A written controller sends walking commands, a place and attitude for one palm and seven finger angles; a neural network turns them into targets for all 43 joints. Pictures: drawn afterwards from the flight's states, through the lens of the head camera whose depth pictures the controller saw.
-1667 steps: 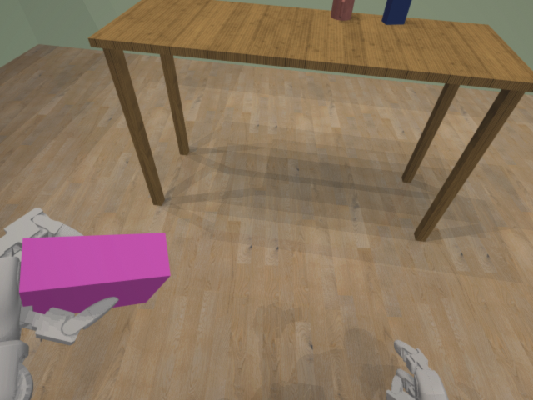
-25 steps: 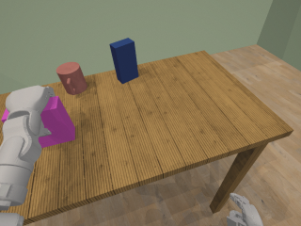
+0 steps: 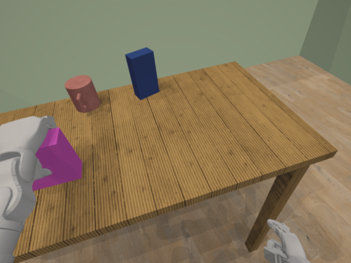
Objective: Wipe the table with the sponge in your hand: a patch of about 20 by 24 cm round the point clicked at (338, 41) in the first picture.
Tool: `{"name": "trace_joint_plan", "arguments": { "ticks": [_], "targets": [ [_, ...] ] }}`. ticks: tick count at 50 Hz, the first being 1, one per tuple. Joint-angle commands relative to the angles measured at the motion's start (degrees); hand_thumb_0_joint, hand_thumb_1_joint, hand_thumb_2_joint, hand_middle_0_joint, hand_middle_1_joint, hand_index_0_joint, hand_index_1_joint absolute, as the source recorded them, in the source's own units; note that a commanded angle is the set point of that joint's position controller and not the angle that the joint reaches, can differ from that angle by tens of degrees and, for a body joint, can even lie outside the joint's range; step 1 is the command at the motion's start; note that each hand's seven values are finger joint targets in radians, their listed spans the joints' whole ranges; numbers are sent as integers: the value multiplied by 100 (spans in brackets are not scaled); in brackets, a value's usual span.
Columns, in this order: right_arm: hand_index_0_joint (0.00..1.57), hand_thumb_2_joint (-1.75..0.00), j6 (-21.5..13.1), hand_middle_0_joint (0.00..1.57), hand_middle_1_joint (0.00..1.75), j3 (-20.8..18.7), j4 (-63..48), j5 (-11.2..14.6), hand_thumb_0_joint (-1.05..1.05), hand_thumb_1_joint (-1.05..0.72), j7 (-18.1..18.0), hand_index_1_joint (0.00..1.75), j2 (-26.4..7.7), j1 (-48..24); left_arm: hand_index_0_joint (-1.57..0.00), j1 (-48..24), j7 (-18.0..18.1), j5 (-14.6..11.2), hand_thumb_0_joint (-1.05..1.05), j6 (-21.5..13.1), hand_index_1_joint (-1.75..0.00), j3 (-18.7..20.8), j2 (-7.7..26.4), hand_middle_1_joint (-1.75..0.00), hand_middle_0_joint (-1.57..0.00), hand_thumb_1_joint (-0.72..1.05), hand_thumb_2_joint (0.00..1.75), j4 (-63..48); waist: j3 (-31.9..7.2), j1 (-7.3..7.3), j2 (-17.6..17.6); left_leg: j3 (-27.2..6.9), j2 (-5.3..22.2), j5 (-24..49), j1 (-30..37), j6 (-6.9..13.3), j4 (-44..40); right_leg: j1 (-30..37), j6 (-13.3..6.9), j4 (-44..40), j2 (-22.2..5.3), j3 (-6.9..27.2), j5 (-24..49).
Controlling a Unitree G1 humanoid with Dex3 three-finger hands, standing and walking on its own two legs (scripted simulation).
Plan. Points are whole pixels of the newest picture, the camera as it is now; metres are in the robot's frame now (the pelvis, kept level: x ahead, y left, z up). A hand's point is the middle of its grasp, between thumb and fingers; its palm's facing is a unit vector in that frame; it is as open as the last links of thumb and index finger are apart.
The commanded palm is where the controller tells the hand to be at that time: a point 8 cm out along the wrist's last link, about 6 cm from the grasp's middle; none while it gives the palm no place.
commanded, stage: wipe back along the first lane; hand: left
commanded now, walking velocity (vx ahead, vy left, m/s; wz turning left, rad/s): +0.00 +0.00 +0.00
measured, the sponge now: (47, 167) +0.28 +0.33 +0.10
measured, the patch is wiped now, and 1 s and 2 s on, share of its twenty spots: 1.00 1.00 1.00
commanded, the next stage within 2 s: lift the sponge slowly off the table in 0.56 s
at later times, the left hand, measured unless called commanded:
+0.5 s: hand (31, 172) +0.23 +0.31 +0.15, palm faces +0.12 -0.04 -0.99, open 9.6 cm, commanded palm +0.19 +0.29 +0.17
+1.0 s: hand (33, 179) +0.22 +0.30 +0.15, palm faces +0.11 -0.05 -0.99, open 9.6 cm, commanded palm +0.18 +0.29 +0.20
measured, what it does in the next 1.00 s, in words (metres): stands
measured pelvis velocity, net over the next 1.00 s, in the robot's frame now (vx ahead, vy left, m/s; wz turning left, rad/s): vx -0.02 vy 0.00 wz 0.00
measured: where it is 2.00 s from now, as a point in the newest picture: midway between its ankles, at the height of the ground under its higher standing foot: outside the picture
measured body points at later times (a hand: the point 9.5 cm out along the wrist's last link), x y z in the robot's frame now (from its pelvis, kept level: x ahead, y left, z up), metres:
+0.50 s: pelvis -0.01 +0.01 +0.00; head -0.04 -0.03 +0.45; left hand +0.22 +0.31 +0.20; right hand +0.23 -0.19 -0.07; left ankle -0.01 +0.12 -0.74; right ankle -0.01 -0.10 -0.74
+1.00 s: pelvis -0.02 +0.00 +0.00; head -0.04 -0.04 +0.45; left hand +0.21 +0.29 +0.20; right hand +0.23 -0.20 -0.07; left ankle -0.01 +0.12 -0.74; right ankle -0.01 -0.10 -0.74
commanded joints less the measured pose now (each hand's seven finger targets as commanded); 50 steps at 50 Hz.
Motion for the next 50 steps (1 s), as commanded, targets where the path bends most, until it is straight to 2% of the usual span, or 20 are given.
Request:
{"name": "trace_joint_plan", "arguments": {
  "ticks": [1, 3, 10, 13, 15, 18, 19, 22, 28, 29, 32, 33, 37, 38, 39, 41, 43, 46, 48, 50],
  "targets": [
    [20, -90, -295, 20, 30, -198, -1031, -1, 0, -90, -14, 30, -586, -1037, -120, -33, -17, -109, 0, 92, -160, 304, 990, -160, -120, 10, 130, -586, -686, 216, -571, 15, -174, 1597, 31, 253, -194, 425, -128, -320, -63, 67, 1645],
    [20, -90, -366, 20, 30, -189, -1075, 24, 0, -90, -6, 30, -552, -1231, -120, 34, 43, -135, 0, 113, -160, 446, 1065, -160, -120, 10, 130, -892, -765, 229, -629, -30, -149, 1592, 53, 241, -182, 447, -158, -295, -34, 218, 1656],
    [20, -90, -421, 20, 30, -157, -1058, 31, 0, -90, -18, 30, -508, -1240, -120, 219, 160, -149, 0, 385, -160, -1, 567, -160, -120, 10, 130, -1250, -539, 197, -577, -49, -120, 1311, 19, 207, -300, 193, -126, -340, -27, 49, 1103],
    [20, -90, -445, 20, 30, -144, -1070, 17, 0, -90, -14, 30, -511, -1471, -120, 515, 195, -162, 0, 489, -160, 231, 772, -160, -120, 10, 130, -1467, -631, 299, -591, -73, -116, 1254, 55, 205, -296, 300, -155, -340, -1, 197, 1090],
    [20, -90, -438, 20, 30, -122, -1025, 26, 0, -90, -32, 30, -509, -1353, -120, 302, 175, -133, 0, 564, -160, 53, 640, -160, -120, 10, 130, -1384, -533, 218, -695, -39, -110, 1188, -3, 188, -317, 199, -113, -346, -22, 78, 953],
    [20, -90, -461, 20, 30, -104, -1085, 25, 0, -90, 8, 30, -466, -1589, -120, 697, 180, -139, 0, 618, -160, 76, 574, -160, -120, 10, 130, -1719, -555, 318, -520, -106, -88, 1205, 51, 183, -366, 257, -172, -326, 30, 148, 942],
    [20, -90, -459, 20, 30, -78, -1153, 6, 0, -90, 3, 30, -447, -1485, -120, 731, 158, -180, 0, 648, -160, -123, 378, -160, -120, 10, 130, -1834, -581, 321, -586, -67, -110, 1214, 22, 199, -355, 284, -140, -316, -12, 34, 935],
    [20, -90, -440, 20, 30, -76, -1076, 15, 0, -90, 8, 30, -453, -1511, -120, 657, 168, -177, 0, 718, -160, -177, 351, -160, -120, 10, 130, -1877, -376, 279, -559, -75, -77, 1051, 21, 182, -414, 123, -115, -376, -2, 20, 755],
    [20, -90, -523, 20, 30, -59, -1148, 27, 0, -90, 65, 30, -388, -1785, -120, 1183, 216, -140, 0, 814, -160, -326, 62, -160, -120, 10, 130, -2374, -483, 360, -466, -145, -31, 1097, 74, 176, -472, 230, -181, -315, 67, 108, 766],
    [20, -90, -535, 20, 30, -52, -1190, 4, 0, -90, 57, 30, -398, -1647, -120, 1143, 218, -158, 0, 816, -160, -398, 12, -160, -120, 10, 130, -2464, -592, 359, -610, -115, -62, 1130, 52, 185, -434, 288, -155, -287, 27, 30, 794],
    [20, -90, -475, 20, 30, -63, -1073, -2, 0, -90, 45, 30, -439, -1646, -120, 1213, 248, -185, 0, 883, -160, -195, 222, -160, -120, 10, 130, -2361, -363, 353, -675, -87, -52, 1004, -11, 176, -446, 200, -121, -344, 13, 70, 704],
    [20, -90, -507, 20, 30, -56, -1096, 7, 0, -90, 41, 30, -418, -1808, -120, 1260, 278, -141, 0, 911, -160, -59, 340, -160, -120, 10, 130, -2429, -406, 382, -670, -134, -40, 960, 7, 171, -452, 200, -169, -355, 72, 218, 616],
    [20, -90, -503, 20, 30, -47, -1048, -7, 0, -90, 0, 30, -433, -1657, -120, 937, 294, -154, 0, 939, -160, -77, 420, -160, -120, 10, 130, -2469, -430, 361, -602, -81, -83, 1109, 37, 172, -409, 229, -130, -331, 8, 99, 768],
    [20, -90, -554, 20, 30, -42, -1091, -2, 0, -90, -12, 30, -413, -1838, -120, 953, 310, -117, 0, 952, -160, 46, 549, -160, -120, 10, 130, -2613, -525, 394, -522, -123, -70, 1055, 103, 175, -417, 248, -173, -352, 59, 267, 674],
    [20, -90, -576, 20, 30, -17, -1151, -22, 0, -90, -26, 30, -397, -1716, -120, 813, 308, -128, 0, 950, -160, -51, 496, -160, -120, 10, 130, -2682, -645, 414, -503, -83, -111, 1153, 84, 188, -374, 328, -155, -300, -1, 124, 754],
    [20, -90, -561, 20, 30, -21, -1048, -28, 0, -90, -46, 30, -421, -1669, -120, 801, 268, -127, 0, 967, -160, -122, 426, -160, -120, 10, 130, -2442, -432, 361, -528, -64, -109, 1173, 96, 187, -381, 220, -143, -356, 7, 118, 800],
    [20, -90, -620, 20, 30, -22, -1067, -16, 0, -90, -47, 30, -404, -1812, -120, 764, 271, -94, 0, 946, -160, 151, 739, -160, -120, 10, 130, -2643, -602, 394, -431, -132, -95, 1184, 170, 179, -382, 299, -187, -346, 56, 302, 788],
    [20, -90, -626, 20, 30, 2, -1010, -55, 0, -90, -89, 30, -410, -1637, -120, 517, 224, -120, 0, 907, -160, -3, 650, -160, -120, 10, 130, -2432, -445, 358, -445, -73, -113, 1155, 131, 187, -381, 214, -138, -388, -4, 111, 749],
    [20, -90, -696, 20, 30, 4, -1031, -30, 0, -90, -116, 30, -392, -1777, -120, 239, 225, -66, 0, 861, -160, 156, 873, -160, -120, 10, 130, -2540, -527, 347, -373, -120, -116, 1068, 206, 189, -385, 209, -190, -440, 43, 336, 619],
    [20, -90, -732, 20, 30, -3, -1000, -61, 0, -90, -137, 30, -401, -1619, -120, 299, 215, -117, 0, 774, -160, 274, 990, -160, -120, 10, 130, -2451, -712, 383, -511, -74, -154, 1270, 238, 199, -299, 335, -140, -390, -36, 226, 847]
  ]
}}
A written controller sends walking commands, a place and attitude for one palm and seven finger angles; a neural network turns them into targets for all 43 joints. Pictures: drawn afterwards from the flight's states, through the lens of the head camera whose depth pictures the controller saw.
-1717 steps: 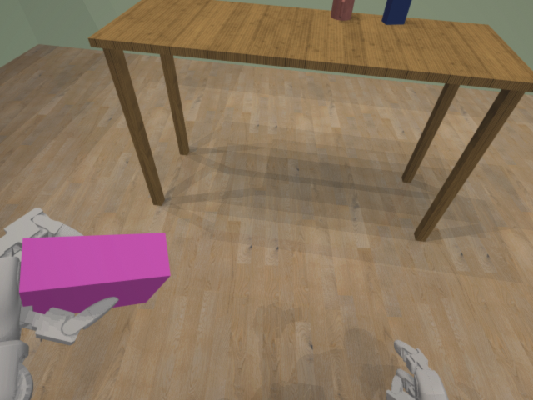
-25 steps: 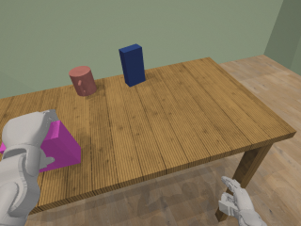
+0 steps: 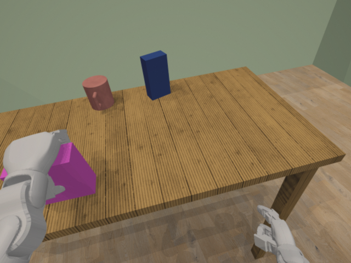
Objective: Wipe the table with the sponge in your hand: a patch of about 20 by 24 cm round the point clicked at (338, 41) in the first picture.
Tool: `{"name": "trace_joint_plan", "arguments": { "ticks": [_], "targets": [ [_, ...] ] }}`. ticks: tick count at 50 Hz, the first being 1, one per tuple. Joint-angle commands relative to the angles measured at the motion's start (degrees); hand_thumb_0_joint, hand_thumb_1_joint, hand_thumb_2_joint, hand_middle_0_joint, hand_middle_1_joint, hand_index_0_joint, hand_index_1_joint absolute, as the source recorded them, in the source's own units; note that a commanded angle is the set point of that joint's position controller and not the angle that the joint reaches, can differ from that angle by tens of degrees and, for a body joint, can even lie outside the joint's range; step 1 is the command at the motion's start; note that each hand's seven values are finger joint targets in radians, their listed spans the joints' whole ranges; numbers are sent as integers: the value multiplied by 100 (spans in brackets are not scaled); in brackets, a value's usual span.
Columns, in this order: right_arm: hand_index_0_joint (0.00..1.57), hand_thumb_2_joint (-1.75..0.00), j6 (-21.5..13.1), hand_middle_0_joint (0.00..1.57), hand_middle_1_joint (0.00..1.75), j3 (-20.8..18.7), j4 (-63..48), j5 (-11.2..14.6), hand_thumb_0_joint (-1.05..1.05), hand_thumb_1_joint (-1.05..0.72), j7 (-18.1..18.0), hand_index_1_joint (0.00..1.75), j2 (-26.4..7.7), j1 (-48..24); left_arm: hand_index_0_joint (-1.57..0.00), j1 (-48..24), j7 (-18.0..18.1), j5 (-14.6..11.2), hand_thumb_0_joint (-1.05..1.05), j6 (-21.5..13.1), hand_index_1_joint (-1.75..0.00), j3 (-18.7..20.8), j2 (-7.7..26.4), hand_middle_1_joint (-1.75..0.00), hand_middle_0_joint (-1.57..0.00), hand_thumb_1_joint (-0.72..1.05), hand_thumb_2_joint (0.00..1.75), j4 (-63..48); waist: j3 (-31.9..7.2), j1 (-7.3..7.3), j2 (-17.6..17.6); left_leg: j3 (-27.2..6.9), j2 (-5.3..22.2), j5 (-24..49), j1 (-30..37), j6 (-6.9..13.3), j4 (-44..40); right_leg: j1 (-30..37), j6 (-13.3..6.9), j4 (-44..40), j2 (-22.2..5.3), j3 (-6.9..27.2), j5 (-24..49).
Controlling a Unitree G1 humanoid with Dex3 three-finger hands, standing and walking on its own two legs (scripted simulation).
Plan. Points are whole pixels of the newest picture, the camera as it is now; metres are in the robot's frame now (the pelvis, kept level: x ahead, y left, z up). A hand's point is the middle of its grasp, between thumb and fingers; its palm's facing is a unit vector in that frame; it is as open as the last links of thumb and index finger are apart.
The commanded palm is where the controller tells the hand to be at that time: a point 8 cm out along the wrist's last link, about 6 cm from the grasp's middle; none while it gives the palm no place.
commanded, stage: lift the sponge slowly off the table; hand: left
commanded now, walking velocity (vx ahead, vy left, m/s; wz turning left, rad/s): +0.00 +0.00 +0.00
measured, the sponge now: (60, 181) +0.23 +0.30 +0.10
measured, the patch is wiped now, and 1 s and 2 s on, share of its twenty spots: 1.00 1.00 1.00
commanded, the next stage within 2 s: bring the sponge back beside the body in 1.76 s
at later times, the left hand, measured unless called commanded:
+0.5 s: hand (48, 167) +0.22 +0.29 +0.16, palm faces +0.10 -0.06 -0.99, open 9.5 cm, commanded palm +0.19 +0.29 +0.24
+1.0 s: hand (40, 153) +0.23 +0.30 +0.20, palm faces +0.15 -0.05 -0.99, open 9.5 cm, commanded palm +0.19 +0.29 +0.27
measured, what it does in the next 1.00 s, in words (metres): stands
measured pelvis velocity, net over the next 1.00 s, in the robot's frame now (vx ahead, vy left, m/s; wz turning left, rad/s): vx -0.03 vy -0.01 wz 0.00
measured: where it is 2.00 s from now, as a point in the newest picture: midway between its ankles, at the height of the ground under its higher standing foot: outside the picture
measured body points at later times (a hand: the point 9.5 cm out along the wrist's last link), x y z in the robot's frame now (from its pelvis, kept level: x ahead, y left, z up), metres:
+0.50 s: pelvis -0.01 -0.01 +0.00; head -0.04 -0.05 +0.45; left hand +0.21 +0.29 +0.21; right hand +0.24 -0.21 -0.07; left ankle +0.01 +0.12 -0.74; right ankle +0.00 -0.10 -0.74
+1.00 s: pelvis -0.03 -0.01 +0.00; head -0.06 -0.06 +0.45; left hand +0.22 +0.29 +0.25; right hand +0.23 -0.20 -0.06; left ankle +0.01 +0.12 -0.74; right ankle +0.00 -0.10 -0.74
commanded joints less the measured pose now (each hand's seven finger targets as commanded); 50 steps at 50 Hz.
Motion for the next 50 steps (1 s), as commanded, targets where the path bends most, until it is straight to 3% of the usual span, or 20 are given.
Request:
{"name": "trace_joint_plan", "arguments": {
  "ticks": [1, 3, 7, 8, 11, 13, 16, 18, 21, 23, 26, 28, 31, 33, 34, 41, 43, 45, 48, 50],
  "targets": [
    [20, -90, -385, 20, 30, -219, -1066, -46, 0, -90, -71, 30, -585, -1251, -120, -871, 13, -133, 0, -129, -160, 767, 1223, -160, -120, 10, 130, -538, -758, 83, -511, -67, -141, 1275, 107, 227, -305, 283, -134, -523, -16, 191, 1006],
    [20, -90, -429, 20, 30, -232, -1098, -23, 0, -90, -49, 30, -565, -1391, -120, -769, 22, -118, 0, -201, -160, 1011, 1439, -160, -120, 10, 130, -827, -898, 115, -292, -124, -142, 1362, 179, 209, -288, 372, -189, -505, 33, 404, 1084],
    [20, -90, -426, 20, 30, -244, -1034, -57, 0, -90, -38, 30, -556, -1220, -120, -903, 52, -167, 0, -327, -160, 961, 1387, -160, -120, 10, 130, -924, -798, 81, -253, -52, -146, 1446, 203, 204, -292, 309, -130, -541, -25, 199, 1171],
    [20, -90, -495, 20, 30, -234, -1114, -28, 0, -90, -50, 30, -528, -1400, -120, -1017, 74, -158, 0, -343, -160, 1014, 1438, -160, -120, 10, 130, -1111, -806, 77, -240, -129, -139, 1368, 231, 200, -303, 310, -188, -560, 37, 418, 1071],
    [20, -90, -473, 20, 30, -237, -993, -80, 0, -90, -103, 30, -572, -1205, -120, -1237, 108, -140, 0, -330, -160, 935, 1410, -160, -120, 10, 130, -663, -651, 69, -314, -64, -152, 1308, 172, 198, -348, 232, -149, -642, -12, 212, 947],
    [20, -90, -561, 20, 30, -238, -1064, -31, 0, -90, -113, 30, -534, -1451, -120, -1503, 161, -113, 0, -384, -160, 1119, 1643, -160, -120, 10, 130, -1064, -870, 94, -145, -151, -169, 1300, 278, 189, -347, 349, -222, -617, 26, 500, 920],
    [20, -90, -526, 20, 30, -248, -984, -87, 0, -90, -129, 30, -551, -1278, -120, -1542, 147, -123, 0, -368, -160, 936, 1485, -160, -120, 10, 130, -836, -858, 94, -171, -73, -177, 1383, 282, 190, -378, 365, -178, -648, -39, 258, 1016],
    [20, -90, -587, 20, 30, -236, -989, -44, 0, -90, -138, 30, -549, -1497, -120, -1737, 174, -80, 0, -379, -160, 1244, 1854, -160, -120, 10, 130, -974, -931, 113, -163, -156, -178, 1327, 314, 178, -389, 427, -242, -659, 8, 559, 926],
    [20, -90, -552, 20, 30, -251, -950, -107, 0, -90, -139, 30, -552, -1347, -120, -1619, 149, -116, 0, -397, -160, 1143, 1730, -160, -120, 10, 130, -839, -940, 157, -142, -88, -187, 1489, 308, 186, -387, 482, -212, -645, -59, 322, 1125],
    [20, -90, -581, 20, 30, -225, -955, -36, 0, -90, -146, 30, -531, -1556, -120, -1921, 143, -88, 0, -398, -160, 1299, 1955, -160, -120, 10, 130, -1036, -939, 105, -44, -157, -185, 1336, 360, 168, -435, 433, -243, -699, 11, 537, 873],
    [20, -90, -547, 20, 30, -226, -885, -88, 0, -90, -176, 30, -548, -1410, -120, -2114, 108, -103, 0, -388, -160, 1008, 1702, -160, -120, 10, 130, -634, -753, 94, -91, -99, -180, 1184, 299, 169, -507, 311, -205, -800, -44, 306, 647],
    [20, -90, -642, 20, 30, -211, -947, -30, 0, -90, -180, 30, -500, -1654, -120, -2363, 113, -87, 0, -420, -160, 1154, 1880, -160, -120, 10, 130, -904, -932, 116, 32, -175, -175, 1139, 378, 152, -522, 383, -272, -770, -8, 560, 566],
    [20, -90, -588, 20, 30, -231, -876, -87, 0, -90, -184, 30, -540, -1483, -120, -2313, 56, -100, 0, -384, -160, 981, 1713, -160, -120, 10, 130, -641, -885, 129, -102, -122, -173, 1196, 318, 151, -554, 402, -232, -771, -65, 335, 681],
    [20, -90, -644, 20, 30, -208, -956, -23, 0, -90, -168, 30, -502, -1749, -120, -2351, 46, -101, 0, -360, -160, 1142, 1894, -160, -120, 10, 130, -939, -994, 168, 10, -196, -167, 1113, 340, 140, -596, 472, -277, -742, -28, 559, 547],
    [20, -90, -611, 20, 30, -201, -913, -85, 0, -90, -182, 30, -523, -1601, -120, -2451, 37, -101, 0, -336, -160, 1058, 1839, -160, -120, 10, 130, -757, -965, 175, -1, -131, -166, 1131, 244, 138, -583, 476, -261, -725, -97, 382, 582],
    [20, -90, -559, 20, 30, -214, -892, -61, 0, -90, -185, 30, -556, -1605, -120, -2540, -71, -126, 0, -167, -160, 1054, 1888, -160, -120, 10, 130, -480, -851, 203, -238, -131, -159, 1016, 185, 139, -629, 400, -234, -767, -98, 380, 484],
    [20, -90, -589, 20, 30, -190, -960, 19, 0, -90, -176, 30, -532, -1839, -120, -2757, -101, -124, 0, -131, -160, 1157, 2021, -160, -120, 10, 130, -717, -951, 177, -42, -196, -157, 964, 222, 115, -623, 416, -284, -765, -63, 661, 378],
    [20, -90, -565, 20, 30, -167, -885, 10, 0, -90, -204, 30, -533, -1658, -120, -3100, -134, -101, 0, -118, -160, 967, 1932, -160, -120, 10, 130, -371, -844, 105, -180, -129, -161, 850, 181, 113, -650, 275, -203, -808, -113, 406, 202],
    [20, -90, -615, 20, 30, -184, -933, 33, 0, -90, -234, 30, -547, -1796, -120, -3234, -188, -86, 0, -135, -160, 1127, 2157, -160, -120, 10, 130, -420, -948, 144, -77, -187, -164, 742, 207, 109, -620, 306, -272, -821, -91, 681, 72],
    [20, -90, -611, 20, 30, -158, -873, 16, 0, -90, -243, 30, -536, -1653, -120, -3452, -233, -72, 0, -162, -160, 953, 2054, -160, -120, 10, 130, -202, -888, 94, -77, -130, -173, 742, 173, 106, -622, 241, -222, -829, -154, 470, 51]
  ]
}}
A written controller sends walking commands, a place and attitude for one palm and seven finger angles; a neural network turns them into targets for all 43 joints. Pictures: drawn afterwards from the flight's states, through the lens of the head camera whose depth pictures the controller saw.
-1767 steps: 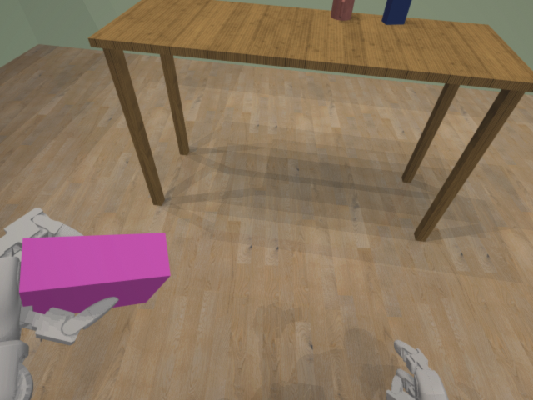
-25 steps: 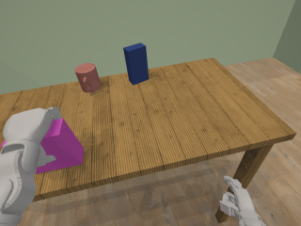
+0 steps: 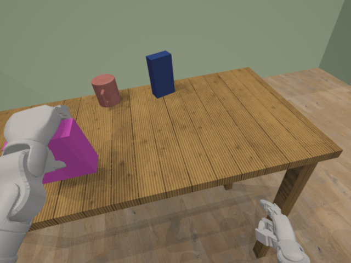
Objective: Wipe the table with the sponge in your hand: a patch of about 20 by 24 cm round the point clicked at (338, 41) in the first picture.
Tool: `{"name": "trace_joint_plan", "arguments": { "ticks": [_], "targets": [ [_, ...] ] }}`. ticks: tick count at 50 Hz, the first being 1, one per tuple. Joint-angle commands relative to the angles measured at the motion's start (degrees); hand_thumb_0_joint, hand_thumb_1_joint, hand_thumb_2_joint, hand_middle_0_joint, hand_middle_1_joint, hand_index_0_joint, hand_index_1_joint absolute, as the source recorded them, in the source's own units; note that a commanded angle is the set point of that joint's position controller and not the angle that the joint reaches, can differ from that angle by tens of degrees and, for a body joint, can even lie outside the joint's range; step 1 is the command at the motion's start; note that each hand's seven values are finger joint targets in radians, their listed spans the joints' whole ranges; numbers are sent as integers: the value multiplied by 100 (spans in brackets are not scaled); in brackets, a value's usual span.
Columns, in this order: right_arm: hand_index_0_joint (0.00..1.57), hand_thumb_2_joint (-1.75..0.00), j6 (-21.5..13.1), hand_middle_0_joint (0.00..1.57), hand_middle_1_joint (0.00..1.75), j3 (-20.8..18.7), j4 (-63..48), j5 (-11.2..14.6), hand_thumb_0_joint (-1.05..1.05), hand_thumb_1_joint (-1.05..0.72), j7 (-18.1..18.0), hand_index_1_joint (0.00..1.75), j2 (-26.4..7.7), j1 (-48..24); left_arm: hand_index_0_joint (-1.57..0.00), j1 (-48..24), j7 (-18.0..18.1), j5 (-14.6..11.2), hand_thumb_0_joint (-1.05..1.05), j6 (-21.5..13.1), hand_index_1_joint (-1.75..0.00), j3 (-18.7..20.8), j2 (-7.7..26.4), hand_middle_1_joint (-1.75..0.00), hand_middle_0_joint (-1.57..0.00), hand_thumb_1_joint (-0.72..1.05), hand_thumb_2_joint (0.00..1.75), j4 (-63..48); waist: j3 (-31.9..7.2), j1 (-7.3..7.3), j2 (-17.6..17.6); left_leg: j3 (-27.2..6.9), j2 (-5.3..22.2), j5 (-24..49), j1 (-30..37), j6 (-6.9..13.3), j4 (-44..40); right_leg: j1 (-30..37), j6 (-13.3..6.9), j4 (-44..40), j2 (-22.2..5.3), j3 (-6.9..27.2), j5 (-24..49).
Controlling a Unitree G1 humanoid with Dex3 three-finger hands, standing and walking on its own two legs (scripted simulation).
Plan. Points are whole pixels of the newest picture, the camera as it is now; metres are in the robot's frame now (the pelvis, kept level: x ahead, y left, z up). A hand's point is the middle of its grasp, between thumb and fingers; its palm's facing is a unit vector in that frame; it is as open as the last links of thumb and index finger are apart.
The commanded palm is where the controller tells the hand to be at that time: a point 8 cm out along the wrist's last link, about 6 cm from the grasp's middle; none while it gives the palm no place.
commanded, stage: lift the sponge slowly off the table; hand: left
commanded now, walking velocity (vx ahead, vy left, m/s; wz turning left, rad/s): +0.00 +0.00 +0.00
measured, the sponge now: (62, 159) +0.26 +0.31 +0.14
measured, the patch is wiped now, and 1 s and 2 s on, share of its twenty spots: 1.00 1.00 1.00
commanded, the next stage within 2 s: bring the sponge back beside the body in 0.76 s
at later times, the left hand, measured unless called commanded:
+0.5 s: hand (47, 124) +0.27 +0.30 +0.23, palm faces +0.22 -0.05 -0.97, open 9.5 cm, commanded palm +0.22 +0.30 +0.30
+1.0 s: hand (50, 121) +0.27 +0.30 +0.24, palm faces +0.21 -0.06 -0.97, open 9.6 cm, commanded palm +0.21 +0.30 +0.31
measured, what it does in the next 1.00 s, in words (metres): stands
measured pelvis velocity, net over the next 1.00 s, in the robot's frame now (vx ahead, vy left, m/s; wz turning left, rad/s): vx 0.00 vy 0.00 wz -0.01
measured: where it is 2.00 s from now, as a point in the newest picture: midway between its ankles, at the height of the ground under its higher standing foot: outside the picture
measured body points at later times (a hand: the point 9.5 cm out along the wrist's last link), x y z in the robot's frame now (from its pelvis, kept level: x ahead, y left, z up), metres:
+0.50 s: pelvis +0.00 +0.00 +0.00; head -0.03 -0.05 +0.45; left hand +0.25 +0.30 +0.28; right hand +0.26 -0.19 -0.06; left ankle +0.03 +0.13 -0.74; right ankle +0.03 -0.09 -0.74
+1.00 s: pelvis +0.00 +0.00 +0.00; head -0.03 -0.05 +0.45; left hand +0.26 +0.29 +0.29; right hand +0.26 -0.19 -0.06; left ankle +0.03 +0.13 -0.74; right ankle +0.03 -0.09 -0.74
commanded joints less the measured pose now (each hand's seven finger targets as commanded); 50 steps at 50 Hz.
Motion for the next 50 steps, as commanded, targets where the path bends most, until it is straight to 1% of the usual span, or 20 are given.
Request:
{"name": "trace_joint_plan", "arguments": {
  "ticks": [1, 3, 6, 8, 10, 13, 15, 18, 26, 28, 32, 33, 34, 37, 38, 41, 43, 46, 48, 50],
  "targets": [
    [20, -90, -338, 20, 30, -176, -1109, -26, 0, -90, -57, 30, -549, -1399, -120, -2147, 204, 213, 0, -81, -160, 975, 1664, -160, -120, 10, 130, -700, -939, 14, -132, -96, -183, 350, -5, 204, -358, 167, -146, -709, -173, 468, -192],
    [20, -90, -404, 20, 30, -164, -1149, 57, 0, -90, -52, 30, -509, -1595, -120, -2453, 175, 280, 0, -102, -160, 1011, 1744, -160, -120, 10, 130, -938, -1091, -29, 34, -167, -180, 294, 86, 192, -389, 182, -197, -690, -104, 673, -282],
    [20, -90, -374, 20, 30, -179, -1111, -20, 0, -90, -66, 30, -548, -1376, -120, -2378, 124, 247, 0, -116, -160, 948, 1697, -160, -120, 10, 130, -634, -1066, 21, -157, -131, -177, 382, 25, 204, -380, 218, -161, -673, -169, 445, -148],
    [20, -90, -431, 20, 30, -169, -1156, 60, 0, -90, -46, 30, -506, -1570, -120, -2646, 121, 281, 0, -119, -160, 1003, 1774, -160, -120, 10, 130, -931, -1175, -23, 47, -185, -161, 358, 91, 185, -408, 228, -204, -650, -114, 651, -184],
    [20, -90, -425, 20, 30, -170, -1157, 23, 0, -90, -27, 30, -486, -1444, -120, -2605, 140, 235, 0, -115, -160, 913, 1667, -160, -120, 10, 130, -967, -1211, 23, 18, -149, -165, 465, 74, 176, -403, 274, -177, -606, -183, 482, -70],
    [20, -90, -424, 20, 30, -180, -1218, 36, 0, -90, -12, 30, -495, -1606, -120, -2528, 151, 226, 0, -57, -160, 1180, 1876, -160, -120, 10, 130, -1122, -1302, 89, -47, -205, -148, 527, 75, 175, -391, 355, -229, -575, -125, 693, 0],
    [20, -90, -368, 20, 30, -179, -1143, 13, 0, -90, 8, 30, -524, -1403, -120, -2448, 174, 191, 0, 3, -160, 1240, 1912, -160, -120, 10, 130, -931, -1262, 92, -237, -151, -149, 679, 1, 157, -370, 376, -182, -537, -174, 514, 185],
    [20, -90, -338, 20, 30, -176, -1270, 61, 0, -90, 23, 30, -529, -1619, -120, -2360, 147, 106, 0, 108, -160, 1365, 1985, -160, -120, 10, 130, -1241, -1284, 113, -71, -185, -147, 730, 31, 154, -347, 396, -215, -519, -120, 725, 257],
    [20, -90, -291, 20, 30, -155, -1261, 54, 0, -90, -62, 30, -563, -1383, -120, -2756, 13, 60, 0, 199, -160, 920, 1685, -160, -120, 10, 130, -839, -1071, 13, -146, -103, -142, 493, 53, 177, -362, 158, -141, -639, -204, 459, 6],
    [20, -90, -375, 20, 30, -145, -1293, 114, 0, -90, -70, 30, -538, -1560, -120, -3024, 23, 115, 0, 195, -160, 1045, 1888, -160, -120, 10, 130, -1031, -1187, -12, -53, -190, -129, 413, 109, 165, -375, 153, -185, -627, -142, 706, -135],
    [20, -90, -336, 20, 30, -166, -1228, 62, 0, -90, -69, 30, -573, -1345, -120, -3118, -4, 134, 0, 180, -160, 1121, 2038, -160, -120, 10, 130, -942, -1299, 46, -133, -152, -153, 599, 99, 171, -356, 261, -153, -578, -214, 507, 95],
    [20, -90, -383, 20, 30, -157, -1268, 95, 0, -90, -64, 30, -573, -1553, -120, -3264, 9, 177, 0, 207, -160, 1217, 2146, -160, -120, 10, 130, -1056, -1339, 35, 30, -221, -141, 577, 112, 155, -370, 282, -220, -571, -142, 756, 26],
    [20, -90, -347, 20, 30, -147, -1279, 29, 0, -90, -79, 30, -566, -1384, -120, -3291, -1, 174, 0, 224, -160, 1068, 1982, -160, -120, 10, 130, -908, -1367, 69, -90, -147, -157, 655, 57, 173, -328, 351, -190, -541, -232, 563, 103],
    [20, -90, -298, 20, 30, -164, -1219, 76, 0, -90, -48, 30, -579, -1324, -120, -3073, -51, 129, 0, 248, -160, 1076, 1959, -160, -120, 10, 130, -663, -1199, 49, -259, -125, -129, 559, 18, 156, -384, 235, -137, -585, -218, 486, 69],
    [20, -90, -336, 20, 30, -157, -1251, 107, 0, -90, -37, 30, -570, -1532, -120, -3056, -50, 158, 0, 275, -160, 1166, 2019, -160, -120, 10, 130, -759, -1240, 46, -54, -183, -111, 558, 40, 142, -372, 238, -209, -589, -159, 726, 23],
    [20, -90, -250, 20, 30, -148, -1295, 37, 0, -90, -15, 30, -583, -1350, -120, -2823, -105, 112, 0, 284, -160, 1063, 1866, -160, -120, 10, 130, -756, -1341, 92, -279, -101, -131, 738, 22, 168, -335, 366, -151, -509, -223, 453, 321],
    [20, -90, -286, 20, 30, -153, -1365, 87, 0, -90, 12, 30, -555, -1555, -120, -2693, -111, 108, 0, 299, -160, 1295, 2060, -160, -120, 10, 130, -1140, -1467, 104, -103, -162, -118, 834, 55, 156, -288, 424, -193, -452, -181, 685, 412],
    [20, -90, -186, 20, 30, -132, -1390, 44, 0, -90, 21, 30, -550, -1381, -120, -2344, -158, 3, 0, 321, -160, 1162, 1830, -160, -120, 10, 130, -1198, -1280, 108, -226, -73, -121, 855, 35, 181, -301, 337, -124, -471, -221, 415, 459],
    [20, -90, -254, 20, 30, -140, -1440, 103, 0, -90, 28, 30, -531, -1589, -120, -2381, -107, 23, 0, 294, -160, 1365, 2045, -160, -120, 10, 130, -1564, -1345, 103, -121, -173, -95, 793, 73, 163, -282, 306, -174, -454, -157, 676, 321],
    [20, -90, -249, 20, 30, -133, -1424, 63, 0, -90, 29, 30, -504, -1413, -120, -2272, -59, -8, 0, 278, -160, 1284, 1921, -160, -120, 10, 130, -1619, -1379, 126, -199, -96, -122, 884, 77, 163, -253, 334, -127, -429, -229, 472, 397]
  ]
}}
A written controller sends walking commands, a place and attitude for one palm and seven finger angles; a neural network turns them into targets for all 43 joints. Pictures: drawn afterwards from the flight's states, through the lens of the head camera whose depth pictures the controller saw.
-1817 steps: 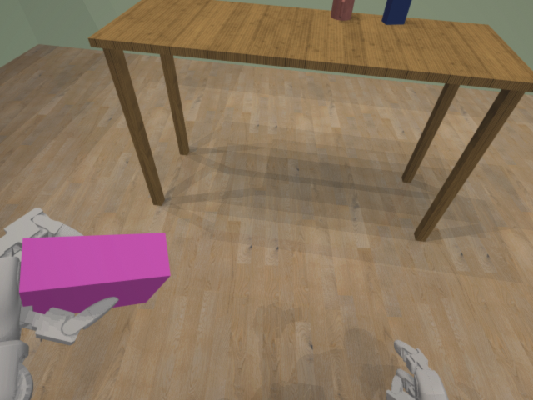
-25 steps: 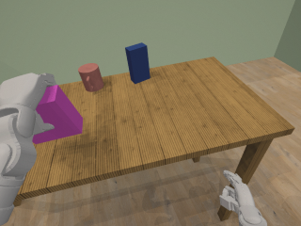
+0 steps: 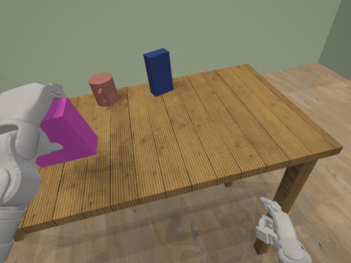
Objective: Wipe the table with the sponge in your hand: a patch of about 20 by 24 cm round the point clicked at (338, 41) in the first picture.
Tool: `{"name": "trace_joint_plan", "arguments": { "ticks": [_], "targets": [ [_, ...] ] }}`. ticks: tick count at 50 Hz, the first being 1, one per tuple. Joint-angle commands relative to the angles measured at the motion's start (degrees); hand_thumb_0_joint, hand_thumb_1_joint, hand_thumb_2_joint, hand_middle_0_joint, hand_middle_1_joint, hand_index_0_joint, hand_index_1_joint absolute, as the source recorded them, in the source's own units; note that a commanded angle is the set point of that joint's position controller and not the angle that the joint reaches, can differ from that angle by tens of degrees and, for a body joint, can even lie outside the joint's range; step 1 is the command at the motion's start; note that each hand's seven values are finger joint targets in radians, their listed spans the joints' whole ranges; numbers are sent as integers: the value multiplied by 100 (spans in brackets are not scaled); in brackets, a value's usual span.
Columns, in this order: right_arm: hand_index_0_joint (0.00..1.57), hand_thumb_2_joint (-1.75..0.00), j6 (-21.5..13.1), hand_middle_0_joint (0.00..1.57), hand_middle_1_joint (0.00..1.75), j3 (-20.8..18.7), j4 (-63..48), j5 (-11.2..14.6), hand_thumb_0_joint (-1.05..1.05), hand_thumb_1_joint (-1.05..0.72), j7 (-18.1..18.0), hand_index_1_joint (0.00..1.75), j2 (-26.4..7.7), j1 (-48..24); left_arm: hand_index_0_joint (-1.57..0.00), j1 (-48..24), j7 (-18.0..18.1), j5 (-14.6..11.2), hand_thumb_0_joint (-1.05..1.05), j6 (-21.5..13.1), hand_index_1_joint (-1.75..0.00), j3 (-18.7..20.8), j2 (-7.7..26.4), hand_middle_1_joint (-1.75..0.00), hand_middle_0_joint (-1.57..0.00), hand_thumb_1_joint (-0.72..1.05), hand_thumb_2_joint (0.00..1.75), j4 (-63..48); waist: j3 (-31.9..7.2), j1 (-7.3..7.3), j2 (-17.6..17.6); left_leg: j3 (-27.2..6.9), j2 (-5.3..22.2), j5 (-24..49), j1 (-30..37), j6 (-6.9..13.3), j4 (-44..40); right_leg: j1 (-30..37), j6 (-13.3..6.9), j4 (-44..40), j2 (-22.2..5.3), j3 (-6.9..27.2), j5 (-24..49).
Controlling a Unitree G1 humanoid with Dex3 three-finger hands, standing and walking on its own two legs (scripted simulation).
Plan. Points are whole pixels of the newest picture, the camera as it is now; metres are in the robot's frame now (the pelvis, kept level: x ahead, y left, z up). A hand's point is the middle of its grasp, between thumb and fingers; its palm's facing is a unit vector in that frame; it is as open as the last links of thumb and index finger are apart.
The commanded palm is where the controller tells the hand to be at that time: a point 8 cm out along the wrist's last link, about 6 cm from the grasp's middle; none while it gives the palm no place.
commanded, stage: bring the sponge back beside the body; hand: left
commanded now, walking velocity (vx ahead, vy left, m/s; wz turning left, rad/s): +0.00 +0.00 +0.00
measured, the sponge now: (59, 141) +0.27 +0.30 +0.18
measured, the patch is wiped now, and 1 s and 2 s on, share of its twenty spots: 1.00 1.00 1.00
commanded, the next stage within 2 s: step back with the hand held close in 1.44 s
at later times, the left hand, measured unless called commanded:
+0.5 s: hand (38, 139) +0.23 +0.28 +0.23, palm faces +0.28 -0.08 -0.96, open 9.6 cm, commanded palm +0.17 +0.29 +0.30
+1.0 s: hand (31, 155) +0.20 +0.28 +0.23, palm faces +0.31 -0.11 -0.95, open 9.6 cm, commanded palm +0.14 +0.28 +0.29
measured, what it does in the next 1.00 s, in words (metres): stands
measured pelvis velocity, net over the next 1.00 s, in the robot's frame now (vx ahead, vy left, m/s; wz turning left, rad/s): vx -0.01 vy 0.00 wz -0.02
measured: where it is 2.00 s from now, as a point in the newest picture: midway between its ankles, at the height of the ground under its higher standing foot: outside the picture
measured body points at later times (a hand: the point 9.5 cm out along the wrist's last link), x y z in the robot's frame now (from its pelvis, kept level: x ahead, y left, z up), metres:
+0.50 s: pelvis -0.01 +0.00 +0.00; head -0.05 -0.05 +0.44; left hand +0.21 +0.28 +0.28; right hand +0.26 -0.19 -0.06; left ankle +0.03 +0.13 -0.74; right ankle +0.03 -0.09 -0.74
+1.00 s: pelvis -0.01 +0.00 +0.00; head -0.06 -0.05 +0.44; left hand +0.18 +0.28 +0.28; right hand +0.25 -0.18 -0.05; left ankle +0.03 +0.13 -0.74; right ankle +0.03 -0.09 -0.74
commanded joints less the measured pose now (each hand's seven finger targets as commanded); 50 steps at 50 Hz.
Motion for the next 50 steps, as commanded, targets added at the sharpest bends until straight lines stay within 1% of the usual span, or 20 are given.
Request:
{"name": "trace_joint_plan", "arguments": {
  "ticks": [1, 3, 6, 8, 12, 13, 16, 18, 22, 23, 29, 31, 33, 36, 38, 39, 43, 46, 48, 50],
  "targets": [
    [20, -90, -298, 20, 30, -180, -1122, -35, 0, -90, -20, 30, -475, -1457, -120, -1663, 366, 171, 0, -87, -160, 1132, 1714, -160, -120, 10, 130, -1083, -1184, 145, -179, -136, -89, 788, 167, 157, -288, 404, -157, -578, -182, 383, 346],
    [20, -90, -380, 20, 30, -195, -1160, 16, 0, -90, -22, 30, -455, -1657, -120, -1744, 445, 196, 0, -100, -160, 1312, 1889, -160, -120, 10, 130, -1385, -1320, 144, -41, -228, -76, 783, 215, 132, -246, 428, -227, -560, -125, 715, 266],
    [20, -90, -316, 20, 30, -180, -1122, -38, 0, -90, -37, 30, -452, -1488, -120, -1525, 477, 117, 0, -96, -160, 1111, 1613, -160, -120, 10, 130, -1275, -1126, 148, -142, -138, -94, 757, 194, 146, -283, 370, -160, -608, -174, 417, 260],
    [20, -90, -409, 20, 30, -177, -1171, 40, 0, -90, -33, 30, -398, -1754, -120, -1647, 531, 119, 0, -92, -160, 1142, 1622, -160, -120, 10, 130, -1590, -1198, 128, 39, -237, -68, 623, 267, 115, -331, 332, -217, -627, -96, 691, 29],
    [20, -90, -362, 20, 30, -203, -1101, -6, 0, -90, -49, 30, -427, -1545, -120, -1338, 588, 52, 0, -103, -160, 1188, 1627, -160, -120, 10, 130, -1496, -1142, 164, -199, -141, -79, 583, 204, 119, -300, 354, -144, -637, -189, 502, 44],
    [20, -90, -411, 20, 30, -200, -1123, 36, 0, -90, -47, 30, -425, -1738, -120, -1232, 614, 80, 0, -67, -160, 1293, 1684, -160, -120, 10, 130, -1562, -1124, 150, -127, -233, -60, 545, 210, 108, -305, 311, -211, -653, -96, 777, -87],
    [20, -90, -329, 20, 30, -178, -1130, -38, 0, -90, -54, 30, -433, -1603, -120, -944, 610, -17, 0, -75, -160, 1193, 1520, -160, -120, 10, 130, -1539, -1019, 187, -218, -140, -67, 565, 155, 127, -293, 330, -149, -642, -177, 483, 23],
    [20, -90, -400, 20, 30, -188, -1164, 37, 0, -90, -53, 30, -401, -1786, -120, -1006, 654, -13, 0, -68, -160, 1298, 1599, -160, -120, 10, 130, -1784, -995, 138, -181, -212, -53, 397, 200, 107, -307, 220, -171, -698, -91, 768, -270],
    [20, -90, -358, 20, 30, -189, -1139, -22, 0, -90, -61, 30, -407, -1644, -120, -790, 690, -60, 0, -121, -160, 1323, 1602, -160, -120, 10, 130, -1869, -1073, 208, -182, -121, -80, 473, 200, 117, -237, 285, -130, -666, -191, 578, -146],
    [20, -90, -422, 20, 30, -189, -1197, 4, 0, -90, -52, 30, -405, -1838, -120, -754, 721, -30, 0, -97, -160, 1461, 1718, -160, -120, 10, 130, -2042, -1109, 196, -71, -220, -66, 442, 206, 95, -240, 291, -198, -668, -112, 867, -246],
    [20, -90, -383, 20, 30, -155, -1189, -32, 0, -90, -84, 30, -385, -1701, -120, -609, 763, -138, 0, -105, -160, 1269, 1453, -160, -120, 10, 130, -1992, -886, 196, 7, -145, -60, 250, 115, 101, -283, 219, -137, -697, -185, 594, -438],
    [20, -90, -385, 20, 30, -173, -1137, -47, 0, -90, -102, 30, -396, -1641, -120, -467, 773, -158, 0, -130, -160, 1271, 1429, -160, -120, 10, 130, -1803, -716, 195, -238, -130, -52, 177, 114, 105, -288, 118, -111, -755, -171, 540, -519],
    [20, -90, -470, 20, 30, -189, -1183, 10, 0, -90, -99, 30, -362, -1832, -120, -519, 805, -106, 0, -149, -160, 1374, 1539, -160, -120, 10, 130, -2178, -856, 169, -48, -207, -57, 108, 174, 82, -294, 145, -176, -753, -109, 883, -618],
    [20, -90, -412, 20, 30, -174, -1152, -64, 0, -90, -105, 30, -379, -1677, -120, -266, 814, -159, 0, -171, -160, 1306, 1411, -160, -120, 10, 130, -2022, -753, 212, -181, -116, -58, 195, 134, 99, -257, 146, -121, -749, -179, 592, -526],
    [20, -90, -488, 20, 30, -196, -1208, 2, 0, -90, -80, 30, -353, -1869, -120, -238, 850, -138, 0, -192, -160, 1465, 1545, -160, -120, 10, 130, -2474, -953, 202, 5, -200, -57, 205, 218, 79, -285, 235, -174, -705, -93, 876, -506],
    [20, -90, -442, 20, 30, -164, -1232, -63, 0, -90, -85, 30, -350, -1735, -120, -184, 863, -182, 0, -185, -160, 1380, 1432, -160, -120, 10, 130, -2435, -943, 259, 16, -153, -62, 224, 154, 96, -290, 301, -145, -659, -168, 614, -435],
    [20, -90, -468, 20, 30, -192, -1198, 3, 0, -90, -79, 30, -352, -1810, -120, -5, 908, -216, 0, -192, -160, 1532, 1516, -160, -120, 10, 130, -2400, -701, 186, -175, -191, -39, -34, 134, 66, -291, 81, -141, -787, -87, 892, -796],
    [20, -90, -401, 20, 30, -185, -1196, -77, 0, -90, -84, 30, -368, -1695, -120, 289, 926, -279, 0, -201, -160, 1488, 1382, -160, -120, 10, 130, -2297, -722, 278, -206, -90, -46, 160, 98, 87, -220, 175, -111, -715, -172, 627, -529],
    [20, -90, -466, 20, 30, -198, -1245, -19, 0, -90, -61, 30, -341, -1850, -120, 324, 948, -287, 0, -208, -160, 1631, 1500, -160, -120, 10, 130, -2628, -814, 230, -126, -175, -35, 130, 163, 61, -214, 178, -151, -746, -105, 925, -614],
    [20, -90, -420, 20, 30, -178, -1212, -37, 0, -90, -47, 30, -331, -1729, -120, 406, 961, -332, 0, -214, -160, 1494, 1325, -160, -120, 10, 130, -2622, -693, 222, -113, -112, -40, 182, 147, 69, -216, 121, -95, -721, -149, 652, -520]
  ]
}}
